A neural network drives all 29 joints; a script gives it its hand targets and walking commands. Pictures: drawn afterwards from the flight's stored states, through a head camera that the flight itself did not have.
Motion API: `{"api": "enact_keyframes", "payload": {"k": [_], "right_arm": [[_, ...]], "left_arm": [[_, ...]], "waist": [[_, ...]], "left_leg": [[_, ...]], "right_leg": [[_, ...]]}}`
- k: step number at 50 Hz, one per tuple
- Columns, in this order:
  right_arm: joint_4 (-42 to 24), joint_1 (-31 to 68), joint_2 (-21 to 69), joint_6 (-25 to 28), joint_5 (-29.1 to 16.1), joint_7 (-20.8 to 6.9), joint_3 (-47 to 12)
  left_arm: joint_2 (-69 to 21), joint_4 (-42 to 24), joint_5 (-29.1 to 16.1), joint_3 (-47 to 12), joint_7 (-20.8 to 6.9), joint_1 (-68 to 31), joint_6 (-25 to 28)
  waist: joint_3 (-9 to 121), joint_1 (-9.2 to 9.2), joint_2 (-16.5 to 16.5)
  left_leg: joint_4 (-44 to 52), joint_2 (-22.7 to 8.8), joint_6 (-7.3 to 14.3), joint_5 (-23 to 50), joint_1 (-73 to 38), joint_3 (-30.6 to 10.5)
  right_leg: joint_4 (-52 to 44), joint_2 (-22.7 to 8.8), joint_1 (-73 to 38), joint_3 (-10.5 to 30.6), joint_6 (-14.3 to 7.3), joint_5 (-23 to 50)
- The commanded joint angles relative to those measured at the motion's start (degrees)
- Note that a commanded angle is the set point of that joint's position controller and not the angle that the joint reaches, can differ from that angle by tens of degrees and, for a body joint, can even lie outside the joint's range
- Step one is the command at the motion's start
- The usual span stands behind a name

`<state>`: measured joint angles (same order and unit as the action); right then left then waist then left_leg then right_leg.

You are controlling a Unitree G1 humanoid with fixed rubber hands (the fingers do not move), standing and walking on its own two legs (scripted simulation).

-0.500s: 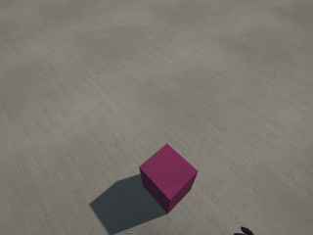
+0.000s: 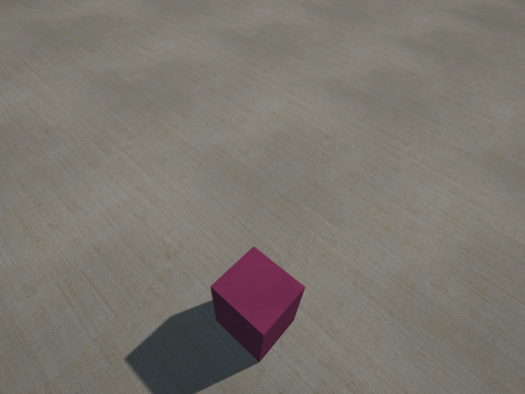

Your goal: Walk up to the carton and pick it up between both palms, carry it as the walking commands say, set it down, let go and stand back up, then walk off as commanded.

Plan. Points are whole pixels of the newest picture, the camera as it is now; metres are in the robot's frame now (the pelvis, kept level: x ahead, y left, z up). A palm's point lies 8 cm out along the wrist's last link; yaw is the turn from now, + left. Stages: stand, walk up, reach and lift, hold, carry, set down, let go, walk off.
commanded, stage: walk up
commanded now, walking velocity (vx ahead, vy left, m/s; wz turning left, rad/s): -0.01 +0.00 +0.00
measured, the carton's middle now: (256, 305) +0.53 -0.01 -0.63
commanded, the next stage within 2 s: none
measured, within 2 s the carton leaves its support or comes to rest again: neither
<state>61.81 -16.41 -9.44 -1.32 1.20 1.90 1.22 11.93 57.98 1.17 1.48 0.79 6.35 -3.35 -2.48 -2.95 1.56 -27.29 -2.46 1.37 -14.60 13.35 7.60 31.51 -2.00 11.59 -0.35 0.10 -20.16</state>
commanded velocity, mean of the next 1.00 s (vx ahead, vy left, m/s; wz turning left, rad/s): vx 0.00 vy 0.00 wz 0.15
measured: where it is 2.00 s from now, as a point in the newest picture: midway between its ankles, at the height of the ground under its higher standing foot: outside the picture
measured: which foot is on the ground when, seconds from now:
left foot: down 0.00-1.00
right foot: up 0.00-0.00, down 0.02-0.86, up 0.88-1.00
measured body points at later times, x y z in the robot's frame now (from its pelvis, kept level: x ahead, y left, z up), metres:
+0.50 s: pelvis +0.01 -0.04 +0.00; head +0.01 -0.05 +0.45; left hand -0.02 +0.18 -0.16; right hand +0.02 -0.25 -0.16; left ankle +0.00 +0.10 -0.74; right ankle -0.05 -0.14 -0.74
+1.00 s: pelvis +0.02 -0.04 -0.02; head +0.07 -0.02 +0.43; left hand +0.04 +0.21 -0.18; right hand +0.11 -0.28 -0.16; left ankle +0.00 +0.09 -0.74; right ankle -0.02 -0.16 -0.71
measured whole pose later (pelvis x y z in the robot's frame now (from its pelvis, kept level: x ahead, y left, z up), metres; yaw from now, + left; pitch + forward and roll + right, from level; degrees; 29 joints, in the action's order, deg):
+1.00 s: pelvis +0.02 -0.04 -0.02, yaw +10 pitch +0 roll +0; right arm 57.0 -10.3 -10.6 -0.5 2.1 2.1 1.4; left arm 12.9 59.3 0.8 1.5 2.4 8.4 -1.6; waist -6.1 -1.9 2.4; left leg -37.1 -2.3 -0.9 -19.1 18.4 2.7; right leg 51.8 -1.5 18.9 -2.7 1.3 -34.4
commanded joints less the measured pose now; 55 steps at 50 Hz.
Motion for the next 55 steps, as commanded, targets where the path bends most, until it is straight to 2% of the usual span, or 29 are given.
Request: {"api": "enact_keyframes", "payload": {"k": [1,2,3,5,7,9,11,16,17,18,24,27,29,31,35,38,39,40,41,42,43,44,45,47,49,51,53,54,55], "right_arm": [[-1.6,0.0,-5.6,1.4,-0.8,-0.5,0.6],[-2.0,-2.7,-6.4,0.9,-0.5,-0.8,0.8],[-0.2,-1.3,-5.3,0.7,-0.9,-0.9,0.4],[0.7,0.1,-5.1,0.8,-1.2,-1.0,1.0],[3.4,-2.5,-4.1,0.7,-1.1,-0.9,0.6],[3.0,-2.1,-4.4,0.9,-1.0,-0.8,0.7],[2.7,-0.9,-4.9,1.1,-1.2,-0.5,0.9],[3.3,-1.4,-2.4,1.3,-0.3,-0.1,0.4],[4.0,-1.4,-2.7,1.5,-0.4,0.2,0.2],[3.2,-0.8,-3.3,1.6,-0.5,0.1,0.4],[2.8,-0.5,-3.0,1.2,-0.7,0.3,0.6],[3.2,-0.4,-2.1,1.3,-0.6,0.4,0.2],[3.4,0.3,-3.4,1.5,-0.5,0.5,0.7],[-0.3,1.8,-8.1,0.6,-0.7,-0.5,3.4],[-3.2,2.5,-6.5,0.5,-0.3,-1.0,3.4],[-5.0,2.5,-4.1,-0.1,-0.4,-0.6,2.3],[-5.4,2.1,-3.6,0.3,0.0,-0.7,2.5],[-7.0,4.0,-4.7,0.2,0.1,-0.7,2.4],[-7.0,4.5,-3.9,0.6,0.2,-0.8,2.3],[-7.2,0.6,-5.9,1.3,0.2,-0.8,2.6],[-7.2,-3.8,-11.9,1.5,1.1,-0.7,3.7],[-6.0,-5.5,-15.0,0.9,1.5,-0.6,3.3],[-6.2,-5.2,-17.2,0.5,1.7,0.2,2.9],[-4.4,-2.9,-13.9,0.9,0.6,1.3,2.8],[-4.3,-1.3,-12.9,0.6,1.1,1.2,3.1],[-5.5,2.2,-15.1,0.3,0.9,1.0,3.4],[-6.7,5.5,-12.7,0.2,0.7,1.0,2.7],[-6.5,5.2,-9.8,-0.3,-0.1,1.2,2.4],[-7.0,1.7,-5.4,-0.1,0.0,0.6,1.6]], "left_arm": [[4.6,0.5,0.4,0.8,1.2,7.7,3.3],[7.3,0.2,0.6,0.9,1.0,7.0,3.6],[7.3,1.5,0.5,0.3,1.0,4.1,3.4],[4.1,1.0,0.6,-0.3,0.8,4.7,3.0],[4.2,1.0,0.3,-0.2,1.3,2.3,3.0],[3.7,2.6,0.2,-0.6,1.5,5.6,3.4],[4.5,2.6,0.1,-0.3,1.7,6.4,3.8],[1.5,3.7,0.0,-0.7,1.5,9.8,4.6],[3.0,5.4,-0.4,-0.3,1.5,10.0,4.5],[2.9,5.2,-0.4,-0.5,1.5,11.8,4.8],[1.1,5.8,-0.3,-0.5,1.6,12.0,4.7],[1.8,7.0,-0.5,-0.3,2.0,13.2,4.4],[2.2,7.2,-0.2,-0.7,1.8,14.0,5.0],[6.4,4.0,-0.5,1.7,3.1,10.4,4.2],[4.8,3.5,0.4,1.0,3.5,13.7,3.7],[6.6,2.1,0.4,2.0,3.5,11.5,3.9],[7.4,1.4,0.5,2.4,3.8,10.0,3.6],[8.1,-0.2,0.4,2.9,3.8,10.7,3.9],[7.2,0.8,0.9,2.0,3.5,9.5,3.6],[7.6,-1.1,0.5,2.3,3.1,6.0,3.1],[5.1,-3.4,-0.2,2.0,2.6,2.5,3.0],[2.9,-4.8,-1.1,0.9,2.4,1.9,2.7],[3.7,-5.9,-1.4,0.4,2.1,1.9,3.0],[4.9,-1.9,-0.4,0.3,1.6,3.9,3.3],[3.2,-3.9,-0.1,0.3,1.9,2.2,2.9],[4.2,-3.8,-0.2,0.5,1.7,4.2,3.0],[1.3,0.0,-0.9,-0.2,1.0,11.0,4.1],[7.0,-0.9,-0.3,1.5,1.1,12.3,4.5],[9.0,-1.3,-0.2,2.0,1.4,11.2,4.4]], "waist": [[4.4,2.41,0.5],[1.2,0.41,7.1],[-0.9,0.76,8.7],[-4.7,1.81,3.8],[-6.2,1.18,8.3],[-4.8,0.99,2.0],[-2.9,1.81,4.1],[-2.5,1.71,-3.3],[-1.1,2.08,3.4],[-0.2,2.36,-0.1],[-2.9,2.06,-3.3],[-4.3,2.16,1.6],[-3.6,2.30,-0.3],[-5.7,2.56,4.3],[-5.5,2.30,0.9],[0.3,3.07,11.1],[1.2,2.82,7.5],[0.3,3.60,9.8],[0.6,2.14,6.0],[2.9,-0.05,-0.4],[5.4,-1.98,-14.5],[4.7,-4.01,-24.7],[6.2,-4.37,-21.7],[8.8,-0.95,-13.8],[1.9,0.20,-16.1],[4.7,2.55,-11.7],[9.0,5.23,-5.8],[7.8,6.27,3.6],[8.2,3.51,11.4]], "left_leg": [[6.3,-3.5,1.1,10.3,0.2,-7.8],[4.3,-1.0,0.3,0.4,4.1,-7.2],[8.1,-1.0,-0.7,1.3,-0.6,-5.9],[8.9,-1.9,-1.5,3.4,-4.0,-5.3],[8.8,-2.1,-2.1,4.6,-4.9,-6.2],[9.6,-2.8,-1.4,5.6,-6.6,-6.8],[9.0,-2.7,-1.5,7.3,-7.3,-6.5],[9.0,-3.5,-1.8,10.9,-7.3,-5.5],[9.2,-3.4,-1.5,11.7,-8.1,-6.0],[8.8,-4.1,-1.6,14.7,-8.5,-6.2],[8.4,-3.3,-1.8,11.3,-6.1,-5.5],[8.6,-3.6,-1.8,11.0,-5.2,-5.8],[6.5,-4.2,-1.8,17.0,-7.0,-5.8],[1.0,-3.2,-1.0,12.3,3.6,-4.5],[-5.7,-1.6,-1.4,16.3,5.2,-3.3],[-14.7,0.1,-2.8,-4.5,7.9,-3.2],[-17.1,-0.4,-2.7,-10.3,10.4,-4.7],[-16.0,-1.4,-2.6,-10.9,12.6,-5.2],[-11.2,-1.4,-1.8,-9.2,8.4,-5.0],[-4.3,-4.0,0.3,14.8,1.8,-7.7],[2.1,-13.2,5.8,31.7,-4.2,-22.0],[8.2,-18.7,10.9,37.9,-7.8,-33.4],[8.0,-18.9,12.4,40.2,-9.9,-34.3],[3.6,-17.7,10.2,41.7,-14.3,-22.9],[5.1,-15.7,10.1,42.8,-5.6,-25.4],[3.4,-14.6,8.9,36.5,-3.4,-22.8],[-3.2,-8.1,3.5,27.5,-1.9,-8.9],[-9.8,-4.7,-0.4,15.1,2.9,-7.2],[-12.9,1.9,-4.0,-5.8,10.7,-4.7]], "right_leg": [[-12.4,-7.7,-9.8,3.7,-2.5,16.0],[-16.0,-11.8,-8.4,7.9,-3.5,14.5],[-16.1,-10.5,-3.3,6.1,-4.2,10.6],[-17.2,-7.1,1.1,3.7,-3.0,4.0],[-17.8,-7.2,1.9,4.5,-3.3,3.0],[-17.5,-7.8,1.9,5.6,-3.0,6.7],[-16.8,-7.0,-1.1,4.7,-3.4,9.5],[-13.5,-6.4,-3.0,2.3,-2.7,20.3],[-13.5,-6.1,-3.3,1.4,-2.1,20.8],[-12.7,-5.8,-2.6,0.9,-1.8,20.0],[-13.4,-6.1,-2.3,1.3,-1.9,20.6],[-13.9,-6.1,-2.7,0.4,-1.8,20.6],[-13.0,-6.5,-2.3,0.9,-1.9,26.6],[-9.3,-7.9,-4.4,-3.4,-1.8,15.4],[-7.9,-9.5,0.2,-3.9,-3.2,13.3],[-7.5,-15.8,-5.0,-0.6,-8.5,31.7],[-7.1,-18.5,-6.5,2.0,-10.5,36.9],[-3.4,-17.8,-8.5,0.7,-10.1,41.2],[-1.5,-17.7,-6.4,-0.6,-8.7,39.4],[6.9,-11.7,-2.7,-4.8,-5.6,32.5],[17.1,-4.4,6.6,-8.8,-0.7,9.6],[22.5,1.4,14.6,-5.5,1.4,-15.4],[24.9,1.0,16.4,0.0,1.5,-18.3],[23.4,-2.0,16.4,1.2,1.1,-14.7],[19.1,-0.3,14.7,0.1,1.5,-15.0],[11.4,-1.1,10.0,1.1,0.8,-11.6],[-7.0,1.5,-0.3,-3.4,-0.6,7.9],[-10.9,-5.9,-2.9,5.5,-2.9,20.4],[-16.5,-15.4,-7.8,13.7,-7.3,28.9]]}}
